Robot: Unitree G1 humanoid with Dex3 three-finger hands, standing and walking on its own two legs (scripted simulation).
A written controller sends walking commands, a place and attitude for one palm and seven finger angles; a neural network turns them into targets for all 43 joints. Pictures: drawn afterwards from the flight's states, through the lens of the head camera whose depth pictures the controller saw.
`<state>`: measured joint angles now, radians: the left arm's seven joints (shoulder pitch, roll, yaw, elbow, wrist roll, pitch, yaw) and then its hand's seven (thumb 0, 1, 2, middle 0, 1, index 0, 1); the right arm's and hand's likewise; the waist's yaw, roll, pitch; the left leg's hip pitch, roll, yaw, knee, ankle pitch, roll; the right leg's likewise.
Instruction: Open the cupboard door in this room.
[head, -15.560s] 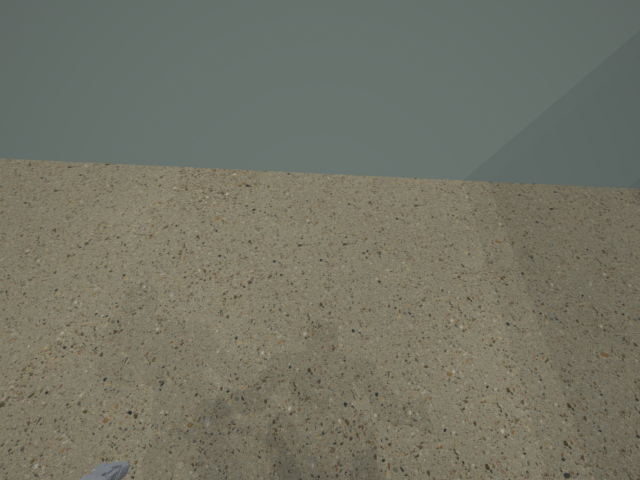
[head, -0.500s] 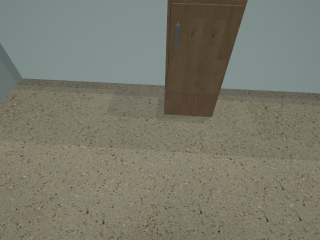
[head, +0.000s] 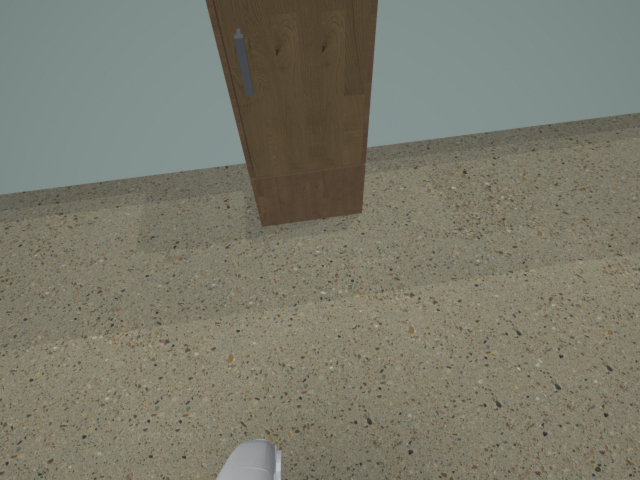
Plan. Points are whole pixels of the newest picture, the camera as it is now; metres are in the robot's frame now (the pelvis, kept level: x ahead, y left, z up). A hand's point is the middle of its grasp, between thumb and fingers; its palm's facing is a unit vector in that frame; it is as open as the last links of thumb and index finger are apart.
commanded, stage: walk to a spot facing it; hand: left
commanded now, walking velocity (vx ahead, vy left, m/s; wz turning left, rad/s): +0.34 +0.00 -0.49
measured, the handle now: (244, 62) +1.04 +0.30 -0.05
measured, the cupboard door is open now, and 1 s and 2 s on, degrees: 0 0 0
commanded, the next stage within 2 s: turn to face it in 0.82 s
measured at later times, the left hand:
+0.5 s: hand (191, 348) +0.32 +0.27 -0.17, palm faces -0.23 -0.95 -0.22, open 7.4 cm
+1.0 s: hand (296, 269) +0.49 +0.10 -0.16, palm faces -0.57 -0.78 -0.24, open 7.3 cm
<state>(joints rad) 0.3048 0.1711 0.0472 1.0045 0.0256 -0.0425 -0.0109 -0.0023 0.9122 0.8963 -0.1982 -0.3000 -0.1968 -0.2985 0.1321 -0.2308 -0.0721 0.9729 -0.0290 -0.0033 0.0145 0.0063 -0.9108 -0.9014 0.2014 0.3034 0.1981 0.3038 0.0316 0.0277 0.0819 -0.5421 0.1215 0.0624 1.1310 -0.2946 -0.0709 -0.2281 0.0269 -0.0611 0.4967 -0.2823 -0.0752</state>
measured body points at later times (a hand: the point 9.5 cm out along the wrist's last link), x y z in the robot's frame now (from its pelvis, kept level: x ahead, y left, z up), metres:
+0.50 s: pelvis +0.20 +0.07 +0.00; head +0.26 +0.08 +0.45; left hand +0.34 +0.32 -0.15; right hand +0.21 -0.18 -0.13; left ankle +0.24 +0.16 -0.74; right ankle +0.16 -0.06 -0.64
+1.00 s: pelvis +0.28 +0.01 -0.01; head +0.31 -0.02 +0.44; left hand +0.52 +0.14 -0.14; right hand +0.19 -0.23 -0.16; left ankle +0.36 +0.15 -0.66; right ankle +0.27 -0.08 -0.74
